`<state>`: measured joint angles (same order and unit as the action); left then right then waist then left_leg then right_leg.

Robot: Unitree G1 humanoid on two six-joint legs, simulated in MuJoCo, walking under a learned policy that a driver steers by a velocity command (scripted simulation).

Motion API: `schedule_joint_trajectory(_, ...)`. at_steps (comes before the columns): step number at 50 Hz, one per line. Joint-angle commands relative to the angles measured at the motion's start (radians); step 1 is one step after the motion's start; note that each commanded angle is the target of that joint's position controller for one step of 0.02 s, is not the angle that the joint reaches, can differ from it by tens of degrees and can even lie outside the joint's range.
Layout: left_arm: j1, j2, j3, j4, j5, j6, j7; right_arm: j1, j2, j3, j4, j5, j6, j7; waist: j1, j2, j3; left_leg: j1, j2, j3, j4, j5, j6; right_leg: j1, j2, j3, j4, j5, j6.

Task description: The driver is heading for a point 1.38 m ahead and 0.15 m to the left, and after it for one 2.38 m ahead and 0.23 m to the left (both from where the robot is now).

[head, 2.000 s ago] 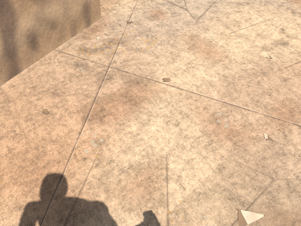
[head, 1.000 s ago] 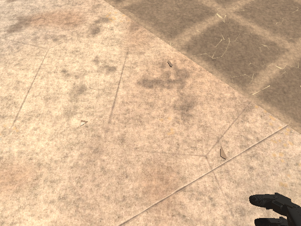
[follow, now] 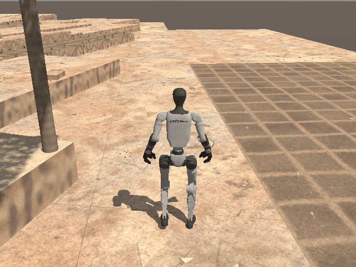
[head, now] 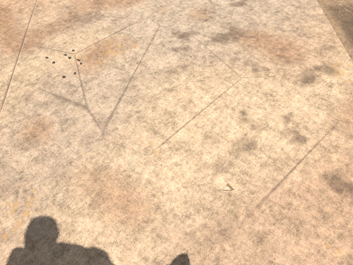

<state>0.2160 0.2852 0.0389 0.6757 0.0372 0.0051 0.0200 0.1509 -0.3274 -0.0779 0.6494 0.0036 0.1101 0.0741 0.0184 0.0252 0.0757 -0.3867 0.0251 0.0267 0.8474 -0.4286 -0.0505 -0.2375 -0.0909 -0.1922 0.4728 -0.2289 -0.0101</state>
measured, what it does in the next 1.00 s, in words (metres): steps on the spot: left foot, then right foot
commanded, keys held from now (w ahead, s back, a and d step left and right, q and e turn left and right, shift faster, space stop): q+shift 0.44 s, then shift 0.06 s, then e+shift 0.50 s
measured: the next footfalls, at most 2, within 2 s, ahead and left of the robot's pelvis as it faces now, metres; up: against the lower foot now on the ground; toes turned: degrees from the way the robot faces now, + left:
left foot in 0.08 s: +0.02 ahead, +0.12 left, +0.00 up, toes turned +9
right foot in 0.58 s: +0.13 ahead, -0.04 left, +0.00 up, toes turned +36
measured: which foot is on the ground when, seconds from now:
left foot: up 0.00-0.06, down 0.08-0.56, up 0.58-0.98, down 1.00-1.00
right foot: down 0.00-0.08, up 0.10-0.56, down 0.58-0.98, up 1.00-1.00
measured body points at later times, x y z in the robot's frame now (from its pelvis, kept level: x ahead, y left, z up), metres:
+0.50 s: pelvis +0.01 +0.02 +0.00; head +0.05 +0.04 +0.44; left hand +0.04 +0.34 -0.10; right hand +0.24 -0.20 -0.10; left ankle -0.02 +0.11 -0.74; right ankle +0.10 -0.08 -0.71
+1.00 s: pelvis +0.01 +0.03 +0.00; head +0.06 +0.04 +0.45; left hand +0.01 +0.34 -0.12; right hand +0.24 -0.20 -0.10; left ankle -0.02 +0.12 -0.74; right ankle +0.10 -0.06 -0.74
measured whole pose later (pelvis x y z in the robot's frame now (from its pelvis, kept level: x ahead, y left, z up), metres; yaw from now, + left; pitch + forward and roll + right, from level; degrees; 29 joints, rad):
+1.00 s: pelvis +0.01 +0.03 +0.00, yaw +14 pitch +1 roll +0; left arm 0.25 0.33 0.11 0.76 0.00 0.07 -0.02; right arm 0.14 -0.33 -0.03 0.71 -0.01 0.02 -0.05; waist 0.03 0.00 0.07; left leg -0.22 -0.10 -0.12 0.43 -0.30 0.01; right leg -0.33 0.17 0.33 0.48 -0.18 0.00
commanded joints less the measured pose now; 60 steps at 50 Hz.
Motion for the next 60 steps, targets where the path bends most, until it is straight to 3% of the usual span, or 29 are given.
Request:
schedule_joint_trajectory(1, 0.014, 0.189, 0.063, -0.055, -0.008, -0.011, -0.014, -0.036, -0.069, -0.017, -0.096, 0.006, -0.010, 0.001, 0.014, -0.244, -0.141, 0.057, -0.033, 0.081, -0.144, -0.005, 0.031, 0.128, -0.234, 0.105, -0.051, 0.372, -0.130)
schedule_joint_trajectory(3, 0.010, 0.190, 0.069, -0.053, -0.030, -0.004, -0.021, 0.016, -0.067, -0.021, -0.085, -0.007, -0.018, -0.008, -0.033, -0.192, -0.150, 0.188, -0.053, 0.085, -0.345, 0.111, 0.062, 0.059, -0.234, 0.043, 0.076, 0.295, -0.060)
schedule_joint_trajectory(4, 0.054, 0.175, 0.069, -0.041, -0.030, 0.001, -0.023, 0.089, -0.110, -0.034, -0.055, -0.023, -0.031, -0.023, -0.064, -0.061, -0.158, 0.328, -0.025, -0.029, -0.476, 0.205, 0.084, -0.067, -0.192, -0.007, 0.235, 0.143, 0.005)
schedule_joint_trajectory(5, 0.102, 0.094, 0.052, -0.063, -0.013, 0.014, -0.027, 0.119, -0.233, -0.055, -0.057, -0.024, -0.045, -0.044, -0.028, 0.230, -0.121, 0.435, 0.242, -0.408, -0.521, 0.495, 0.145, -0.358, -0.074, -0.057, 0.512, -0.413, 0.078)
schedule_joint_trajectory(6, -0.042, 0.094, 0.037, -0.152, 0.005, 0.032, -0.010, 0.170, -0.329, -0.092, -0.079, -0.018, -0.051, -0.049, -0.116, 0.276, -0.142, 0.367, 0.359, -0.597, -0.495, 0.740, 0.315, -0.483, 0.039, 0.131, 0.627, -0.466, 0.100)
schedule_joint_trajectory(7, -0.078, 0.123, 0.042, -0.143, 0.003, 0.040, -0.003, 0.168, -0.260, -0.077, -0.064, -0.016, -0.051, -0.053, -0.109, 0.145, -0.121, 0.383, 0.301, -0.495, -0.491, 0.682, 0.321, -0.499, 0.003, 0.204, 0.680, -0.380, 0.096)
schedule_joint_trajectory(9, -0.044, 0.133, 0.047, -0.103, -0.017, 0.026, -0.003, 0.023, -0.188, -0.051, -0.080, -0.015, -0.043, -0.068, -0.033, 0.113, -0.061, 0.282, 0.163, -0.368, -0.508, 0.548, 0.260, -0.445, 0.000, 0.230, 0.634, -0.190, 0.081)
schedule_joint_trajectory(11, 0.000, 0.146, 0.052, -0.071, 0.001, 0.027, -0.006, -0.007, -0.158, -0.039, -0.087, -0.006, -0.044, -0.072, -0.013, 0.114, -0.100, 0.258, 0.111, -0.335, -0.490, 0.620, 0.251, -0.386, 0.027, 0.223, 0.648, -0.127, 0.080)
schedule_joint_trajectory(14, -0.015, 0.120, 0.042, -0.070, -0.007, 0.034, -0.010, 0.046, -0.173, -0.045, -0.067, -0.008, -0.052, -0.065, -0.027, 0.073, -0.121, 0.266, 0.095, -0.387, -0.477, 0.586, 0.255, -0.376, 0.056, 0.236, 0.577, -0.120, 0.077)
schedule_joint_trajectory(20, -0.100, 0.116, 0.028, -0.090, -0.015, 0.026, -0.004, 0.105, -0.202, -0.058, -0.051, -0.021, -0.052, -0.063, -0.064, 0.097, -0.113, 0.275, 0.087, -0.563, -0.459, 0.468, 0.271, -0.350, 0.121, 0.284, 0.384, -0.138, 0.052)
schedule_joint_trajectory(26, -0.027, 0.121, 0.022, -0.060, -0.036, 0.007, 0.010, 0.049, -0.172, -0.047, -0.044, -0.022, -0.056, -0.062, -0.021, 0.131, -0.149, 0.198, 0.052, -0.597, -0.401, 0.646, 0.209, -0.065, 0.154, 0.271, 0.141, -0.117, 0.011)
schedule_joint_trajectory(28, 0.006, 0.113, 0.019, -0.043, -0.024, -0.003, 0.021, 0.056, -0.117, -0.022, -0.029, -0.005, -0.060, -0.075, 0.003, 0.068, -0.148, 0.104, 0.000, -0.539, -0.349, 0.436, 0.132, 0.122, 0.088, 0.302, -0.100, 0.051, -0.019)
schedule_joint_trajectory(29, -0.050, 0.141, 0.013, -0.066, -0.007, -0.006, 0.025, 0.138, -0.030, 0.005, -0.017, -0.011, -0.063, -0.078, -0.045, -0.155, -0.167, 0.047, -0.105, -0.404, -0.189, 0.077, 0.079, 0.180, -0.127, 0.558, -0.231, 0.021, -0.065)
schedule_joint_trajectory(30, -0.074, 0.186, 0.013, -0.073, 0.000, 0.001, 0.014, 0.149, -0.079, -0.007, -0.013, -0.018, -0.056, -0.089, -0.047, -0.212, -0.132, 0.004, -0.243, -0.282, -0.136, -0.152, 0.059, 0.081, -0.245, 0.761, -0.243, 0.138, -0.181)
schedule_joint_trajectory(31, -0.060, 0.130, 0.000, -0.047, -0.008, -0.001, 0.000, 0.146, -0.097, -0.007, 0.013, -0.030, -0.051, -0.095, -0.044, -0.173, -0.116, 0.077, -0.169, -0.299, -0.101, -0.123, 0.052, 0.000, -0.238, 0.772, -0.251, 0.117, -0.225)
schedule_joint_trajectory(32, -0.111, 0.076, -0.017, -0.038, -0.019, -0.002, -0.011, 0.137, -0.088, 0.000, 0.031, -0.029, -0.049, -0.089, -0.073, -0.163, -0.079, 0.114, -0.115, -0.244, -0.147, -0.043, 0.044, -0.028, -0.158, 0.682, -0.249, 0.054, -0.193)
schedule_joint_trajectory(33, -0.125, 0.093, -0.010, -0.032, -0.017, 0.002, -0.017, 0.110, -0.081, 0.003, 0.038, -0.027, -0.052, -0.086, -0.066, -0.194, -0.056, 0.126, -0.117, -0.185, -0.181, 0.012, 0.037, -0.033, -0.074, 0.613, -0.228, 0.049, -0.149)
schedule_joint_trajectory(34, -0.098, 0.156, 0.015, -0.021, -0.020, 0.008, -0.017, 0.081, -0.098, -0.001, 0.031, -0.031, -0.056, -0.085, -0.046, -0.240, -0.050, 0.086, -0.133, -0.141, -0.156, 0.024, 0.031, 0.012, -0.033, 0.608, -0.196, 0.105, -0.132)
schedule_joint_trajectory(36, -0.020, 0.210, 0.047, -0.003, -0.032, 0.019, -0.022, 0.066, -0.110, 0.001, 0.030, -0.027, -0.061, -0.085, -0.024, -0.198, -0.074, -0.008, -0.146, -0.111, -0.082, -0.039, 0.013, 0.113, -0.035, 0.647, -0.153, 0.251, -0.148)
schedule_joint_trajectory(43, 0.039, 0.199, 0.091, 0.023, -0.035, 0.034, -0.032, -0.018, -0.071, 0.024, -0.001, -0.006, -0.080, -0.110, 0.005, -0.179, -0.137, -0.051, -0.136, -0.136, -0.107, -0.035, 0.014, 0.185, -0.011, 0.758, -0.143, 0.244, -0.176)
schedule_joint_trajectory(48, -0.050, 0.200, 0.104, 0.007, -0.033, 0.049, -0.040, 0.082, -0.071, 0.027, 0.026, -0.005, -0.104, -0.128, -0.054, -0.184, -0.146, 0.231, -0.155, -0.126, -0.429, 0.101, 0.054, -0.013, 0.059, 0.783, -0.132, 0.088, -0.091)
schedule_joint_trajectory(49, -0.066, 0.181, 0.099, -0.001, -0.040, 0.047, -0.037, 0.117, -0.098, 0.019, 0.038, -0.011, -0.110, -0.138, -0.073, -0.152, -0.138, 0.354, -0.100, -0.155, -0.566, 0.165, 0.069, -0.126, 0.115, 0.744, -0.101, -0.058, -0.033)
schedule_joint_trajectory(50, 0.008, 0.115, 0.084, 0.001, -0.043, 0.042, -0.033, 0.092, -0.185, 0.002, 0.024, -0.020, -0.109, -0.149, -0.026, 0.043, -0.155, 0.445, 0.127, -0.373, -0.674, 0.017, 0.118, -0.247, 0.221, 0.599, 0.090, -0.291, 0.025)
schedule_joint_trajectory(51, 0.055, 0.114, 0.087, 0.007, -0.033, 0.039, -0.021, -0.032, -0.241, 0.001, -0.029, -0.030, -0.102, -0.145, -0.002, 0.166, -0.119, 0.337, 0.342, -0.595, -0.716, -0.035, 0.204, -0.353, 0.317, 0.378, 0.346, -0.343, 0.048)
schedule_joint_trajectory(52, 0.008, 0.203, 0.103, 0.012, -0.012, 0.041, -0.018, -0.036, -0.183, 0.010, -0.016, -0.045, -0.098, -0.135, -0.006, 0.084, -0.070, 0.218, 0.349, -0.512, -0.680, 0.112, 0.257, -0.322, 0.193, 0.340, 0.488, -0.285, 0.051)
schedule_joint_trajectory(53, 0.019, 0.204, 0.108, 0.026, -0.010, 0.046, -0.026, -0.062, -0.110, 0.032, -0.020, -0.039, -0.101, -0.131, 0.019, 0.044, -0.048, 0.186, 0.273, -0.396, -0.641, 0.255, 0.243, -0.288, 0.181, 0.332, 0.570, -0.231, 0.042)
schedule_joint_trajectory(54, 0.051, 0.182, 0.104, 0.044, -0.008, 0.057, -0.037, -0.078, -0.080, 0.042, -0.022, -0.034, -0.104, -0.128, 0.034, 0.054, -0.039, 0.190, 0.210, -0.287, -0.613, 0.361, 0.220, -0.289, 0.174, 0.317, 0.642, -0.191, 0.042)
schedule_joint_trajectory(57, 0.057, 0.163, 0.088, 0.045, -0.022, 0.075, -0.066, -0.026, -0.078, 0.044, -0.021, -0.034, -0.106, -0.129, 0.009, 0.097, -0.059, 0.291, 0.165, -0.137, -0.543, 0.607, 0.211, -0.340, 0.141, 0.252, 0.708, -0.158, 0.065)
schedule_joint_trajectory(60, -0.036, 0.141, 0.071, 0.004, -0.026, 0.078, -0.078, 0.078, -0.101, 0.029, 0.005, -0.035, -0.104, -0.126, -0.053, 0.113, -0.060, 0.412, 0.203, -0.106, -0.510, 0.721, 0.228, -0.396, 0.107, 0.212, 0.618, -0.165, 0.084)
Velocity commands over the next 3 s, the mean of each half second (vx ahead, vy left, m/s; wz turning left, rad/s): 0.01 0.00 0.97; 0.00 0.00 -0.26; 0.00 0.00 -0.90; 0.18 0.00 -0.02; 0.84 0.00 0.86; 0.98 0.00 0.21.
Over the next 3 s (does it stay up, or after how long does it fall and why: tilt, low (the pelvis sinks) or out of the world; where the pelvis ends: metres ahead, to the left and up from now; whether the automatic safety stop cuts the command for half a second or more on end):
stays up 0.89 0.28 0.00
